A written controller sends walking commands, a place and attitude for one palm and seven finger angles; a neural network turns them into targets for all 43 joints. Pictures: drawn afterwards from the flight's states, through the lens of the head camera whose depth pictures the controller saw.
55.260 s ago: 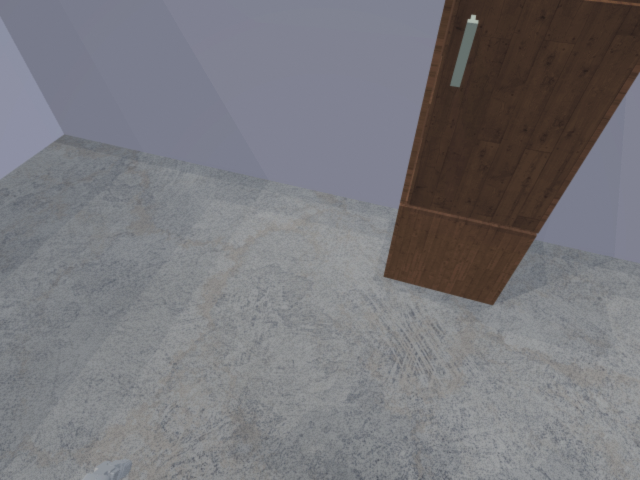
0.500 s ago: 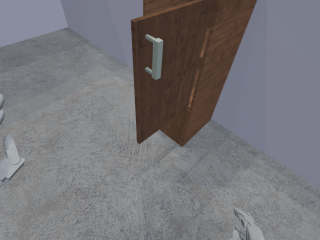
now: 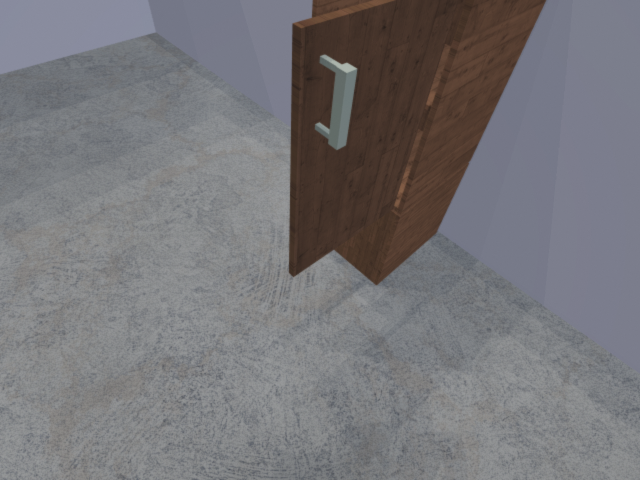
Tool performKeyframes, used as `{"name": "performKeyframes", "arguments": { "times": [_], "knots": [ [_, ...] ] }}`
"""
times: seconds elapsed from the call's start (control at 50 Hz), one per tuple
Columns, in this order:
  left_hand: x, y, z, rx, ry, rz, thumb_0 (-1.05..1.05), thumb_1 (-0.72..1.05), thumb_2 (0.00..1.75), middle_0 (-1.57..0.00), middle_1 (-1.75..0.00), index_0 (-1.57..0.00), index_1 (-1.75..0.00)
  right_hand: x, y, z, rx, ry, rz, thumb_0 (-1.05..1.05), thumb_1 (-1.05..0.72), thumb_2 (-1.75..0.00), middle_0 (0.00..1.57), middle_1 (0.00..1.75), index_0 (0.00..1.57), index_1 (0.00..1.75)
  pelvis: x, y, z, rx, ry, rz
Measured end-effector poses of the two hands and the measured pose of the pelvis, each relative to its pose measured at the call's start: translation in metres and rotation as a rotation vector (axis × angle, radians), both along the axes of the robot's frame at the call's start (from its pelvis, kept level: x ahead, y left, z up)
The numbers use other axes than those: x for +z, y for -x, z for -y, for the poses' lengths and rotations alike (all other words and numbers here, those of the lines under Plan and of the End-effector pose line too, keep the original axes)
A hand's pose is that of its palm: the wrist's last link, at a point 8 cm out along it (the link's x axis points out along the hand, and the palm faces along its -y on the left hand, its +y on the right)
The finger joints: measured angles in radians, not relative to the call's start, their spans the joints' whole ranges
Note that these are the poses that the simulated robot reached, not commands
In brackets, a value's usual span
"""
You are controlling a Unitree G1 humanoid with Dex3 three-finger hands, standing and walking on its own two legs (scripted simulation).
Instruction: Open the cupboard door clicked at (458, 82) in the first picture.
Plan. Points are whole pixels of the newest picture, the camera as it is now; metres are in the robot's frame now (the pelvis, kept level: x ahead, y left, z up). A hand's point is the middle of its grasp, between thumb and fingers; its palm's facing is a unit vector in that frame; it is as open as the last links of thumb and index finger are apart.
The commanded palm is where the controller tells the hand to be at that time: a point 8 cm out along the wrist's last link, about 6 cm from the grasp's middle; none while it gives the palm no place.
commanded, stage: let the arm hang, fingers relaxed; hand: left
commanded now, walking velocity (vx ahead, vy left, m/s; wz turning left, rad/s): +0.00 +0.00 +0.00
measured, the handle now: (332, 103) +0.62 +0.02 +0.14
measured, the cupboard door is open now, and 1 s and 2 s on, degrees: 88 88 88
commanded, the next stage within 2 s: look to check the result in 0.76 s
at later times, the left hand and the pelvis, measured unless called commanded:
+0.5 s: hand out of the picture +0.01 +0.22 -0.16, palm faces +0.00 -0.97 -0.25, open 7.4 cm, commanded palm none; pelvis -0.01 +0.03 +0.01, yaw -2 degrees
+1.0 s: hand out of the picture +0.03 +0.22 -0.15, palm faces -0.01 -0.96 -0.27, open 7.4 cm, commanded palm none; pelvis -0.01 +0.02 +0.01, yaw -2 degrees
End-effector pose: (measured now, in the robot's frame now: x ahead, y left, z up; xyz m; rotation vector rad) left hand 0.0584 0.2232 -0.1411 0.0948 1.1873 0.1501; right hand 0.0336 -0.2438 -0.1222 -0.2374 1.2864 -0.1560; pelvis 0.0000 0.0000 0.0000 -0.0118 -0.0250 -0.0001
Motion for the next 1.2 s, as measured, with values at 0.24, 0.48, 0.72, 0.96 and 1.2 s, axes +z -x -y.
{"name": "performKeyframes", "arguments": {
  "times": [0.24, 0.48, 0.72, 0.96, 1.2],
  "knots": [
    [0.019, 0.066, -0.054, -0.002, -0.105, -0.223, -0.01, 0.94, 0.89, -0.21, -0.3, -0.2, -0.3, -0.018, 0.04, -0.045, -0.058, -0.099, -0.086, 0.01, -0.91, -0.9, 0.2, 0.3, 0.2, 0.3, 0.01, 0.007, -0.024, -0.018, -0.002, 0.009],
    [0.019, 0.058, -0.051, -0.022, -0.097, -0.205, 0.0, 0.91, 0.9, -0.2, -0.3, -0.2, -0.3, -0.022, 0.051, -0.052, -0.085, -0.111, -0.099, 0.01, -0.91, -0.9, 0.2, 0.3, 0.21, 0.3, 0.011, 0.01, -0.031, -0.035, -0.015, 0.015],
    [0.013, 0.035, -0.03, -0.052, -0.049, -0.153, 0.0, 0.91, 0.89, -0.21, -0.3, -0.2, -0.3, -0.015, 0.047, -0.037, -0.096, -0.074, -0.083, 0.01, -0.91, -0.9, 0.2, 0.3, 0.2, 0.3, 0.012, 0.01, -0.026, -0.038, -0.017, 0.017],
    [0.021, 0.031, -0.042, -0.048, -0.102, -0.16, 0.0, 0.91, 0.89, -0.21, -0.3, -0.2, -0.3, -0.016, 0.036, -0.023, -0.084, -0.071, -0.08, 0.01, -0.91, -0.9, 0.2, 0.3, 0.2, 0.3, 0.013, 0.007, -0.018, -0.035, -0.017, 0.011],
    [0.032, 0.01, -0.054, -0.053, -0.156, -0.129, 0.0, 0.91, 0.89, -0.21, -0.3, -0.2, -0.3, -0.011, 0.009, 0.009, -0.058, -0.029, -0.046, 0.01, -0.91, -0.9, 0.2, 0.3, 0.2, 0.3, 0.014, 0.0, -0.008, -0.03, -0.017, 0.006]
  ]
}}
